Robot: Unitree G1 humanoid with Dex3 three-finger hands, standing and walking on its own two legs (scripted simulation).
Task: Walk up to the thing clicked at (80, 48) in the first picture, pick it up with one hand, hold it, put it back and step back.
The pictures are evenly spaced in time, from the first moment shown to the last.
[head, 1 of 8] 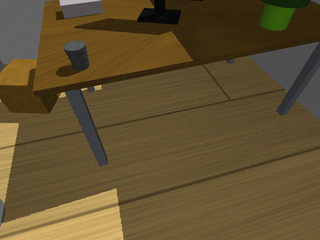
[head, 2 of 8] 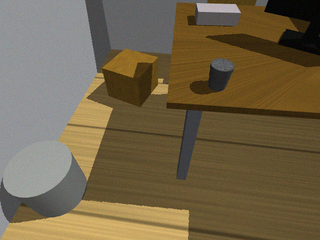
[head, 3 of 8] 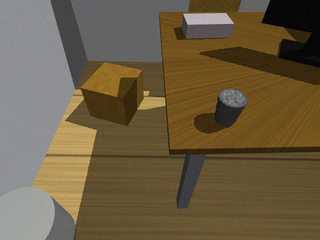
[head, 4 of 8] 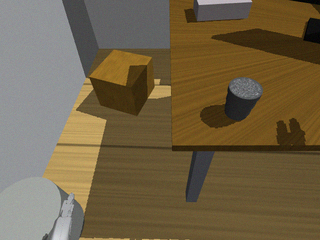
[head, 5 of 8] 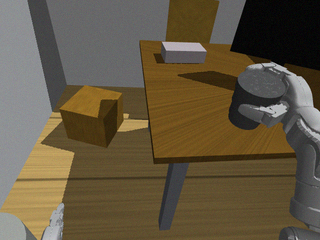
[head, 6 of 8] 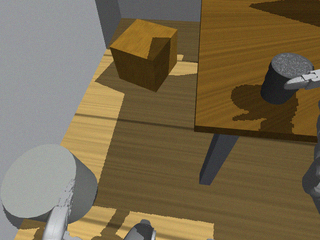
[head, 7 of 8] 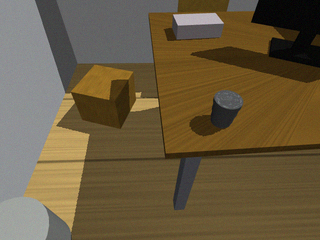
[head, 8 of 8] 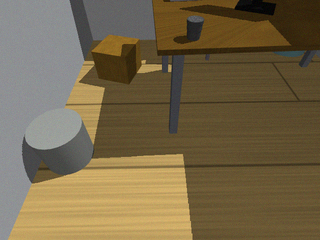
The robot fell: no
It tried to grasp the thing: yes
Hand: right
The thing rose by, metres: 0.22
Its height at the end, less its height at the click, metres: +0.00
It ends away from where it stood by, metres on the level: 0.01
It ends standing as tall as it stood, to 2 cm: yes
